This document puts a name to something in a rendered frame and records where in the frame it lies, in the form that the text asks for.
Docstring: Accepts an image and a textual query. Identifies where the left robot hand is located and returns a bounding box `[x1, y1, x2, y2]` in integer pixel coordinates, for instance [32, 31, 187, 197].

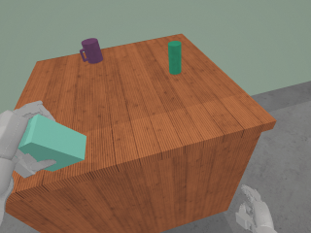
[0, 100, 56, 179]

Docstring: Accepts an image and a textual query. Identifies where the sponge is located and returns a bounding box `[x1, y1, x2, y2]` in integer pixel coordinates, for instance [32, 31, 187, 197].
[18, 114, 86, 172]

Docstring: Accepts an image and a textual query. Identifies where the table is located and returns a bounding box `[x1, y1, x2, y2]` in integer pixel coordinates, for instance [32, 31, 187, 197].
[5, 33, 277, 233]

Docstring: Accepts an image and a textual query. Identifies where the robot left forearm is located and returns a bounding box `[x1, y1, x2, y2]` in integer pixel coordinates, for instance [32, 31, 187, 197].
[0, 157, 16, 229]

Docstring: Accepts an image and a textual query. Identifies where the right robot hand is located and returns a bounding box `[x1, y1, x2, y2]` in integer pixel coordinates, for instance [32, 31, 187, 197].
[235, 184, 274, 233]

